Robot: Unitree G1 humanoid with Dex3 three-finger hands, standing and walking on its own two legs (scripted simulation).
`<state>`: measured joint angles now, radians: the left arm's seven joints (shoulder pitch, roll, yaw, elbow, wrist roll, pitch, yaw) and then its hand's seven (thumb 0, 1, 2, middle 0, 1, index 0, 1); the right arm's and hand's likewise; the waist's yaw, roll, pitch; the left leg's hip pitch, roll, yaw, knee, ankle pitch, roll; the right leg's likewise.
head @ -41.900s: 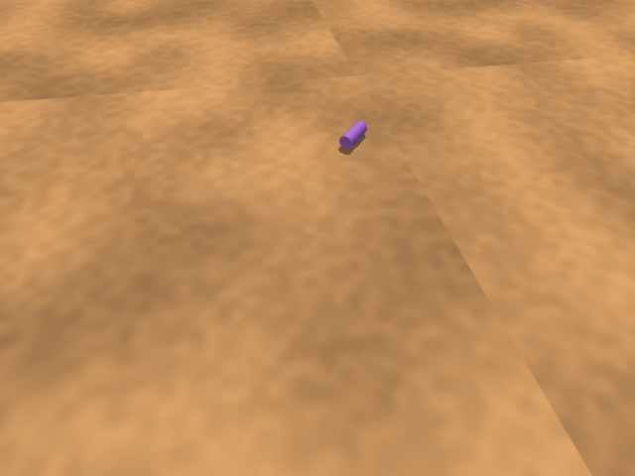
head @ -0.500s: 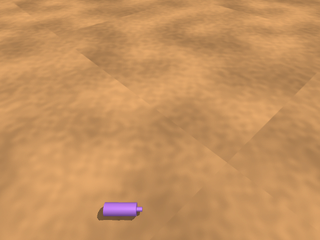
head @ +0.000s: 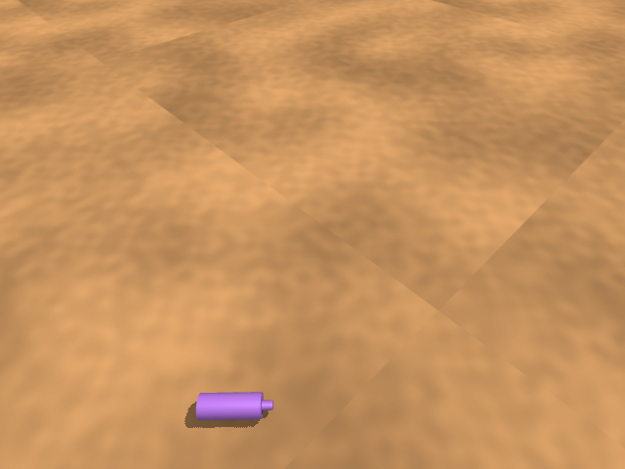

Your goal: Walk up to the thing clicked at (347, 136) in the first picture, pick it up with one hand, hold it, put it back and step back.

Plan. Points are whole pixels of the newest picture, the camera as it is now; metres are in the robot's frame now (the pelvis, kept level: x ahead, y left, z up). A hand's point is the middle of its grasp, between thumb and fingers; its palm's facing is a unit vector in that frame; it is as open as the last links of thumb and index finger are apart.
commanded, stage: stand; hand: left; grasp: from above
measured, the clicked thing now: (236, 405) +0.49 +0.24 -0.74
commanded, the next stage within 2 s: step back in 1.12 s
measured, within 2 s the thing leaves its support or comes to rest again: neither
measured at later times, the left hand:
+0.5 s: hand out of the picture +0.09 +0.24 -0.16, palm faces +0.00 -0.94 -0.34, open 7.4 cm
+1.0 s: hand out of the picture +0.09 +0.24 -0.16, palm faces -0.02 -0.94 -0.34, open 7.4 cm
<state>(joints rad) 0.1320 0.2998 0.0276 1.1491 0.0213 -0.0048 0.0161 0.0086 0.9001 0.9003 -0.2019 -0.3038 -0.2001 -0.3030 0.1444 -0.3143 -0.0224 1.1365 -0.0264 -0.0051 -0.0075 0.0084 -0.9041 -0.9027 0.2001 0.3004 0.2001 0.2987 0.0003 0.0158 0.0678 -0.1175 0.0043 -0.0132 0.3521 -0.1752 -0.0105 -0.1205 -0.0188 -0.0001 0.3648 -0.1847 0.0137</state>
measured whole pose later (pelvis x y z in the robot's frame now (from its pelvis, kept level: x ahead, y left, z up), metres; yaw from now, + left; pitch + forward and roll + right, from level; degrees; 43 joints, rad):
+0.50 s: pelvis +0.01 +0.00 +0.00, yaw -1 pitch -3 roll +0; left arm 0.10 0.31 0.03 1.15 0.02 -0.01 0.01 0.01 0.90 0.90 -0.20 -0.30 -0.20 -0.30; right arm 0.11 -0.33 -0.02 1.14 -0.02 -0.01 -0.01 0.01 -0.90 -0.90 0.20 0.30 0.20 0.30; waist 0.00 0.01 0.06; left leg -0.10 0.01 -0.01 0.32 -0.17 -0.02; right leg -0.10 -0.01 0.01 0.34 -0.18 0.01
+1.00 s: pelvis +0.02 -0.01 +0.00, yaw -1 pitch -2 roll +0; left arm 0.10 0.32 0.02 1.14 0.01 -0.01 0.01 0.01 0.90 0.90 -0.20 -0.30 -0.20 -0.30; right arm 0.11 -0.33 -0.01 1.14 -0.02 -0.01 0.00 0.01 -0.90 -0.90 0.20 0.30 0.20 0.30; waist -0.01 0.01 0.06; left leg -0.09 0.02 0.00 0.32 -0.18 -0.02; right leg -0.11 0.00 0.01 0.34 -0.19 0.00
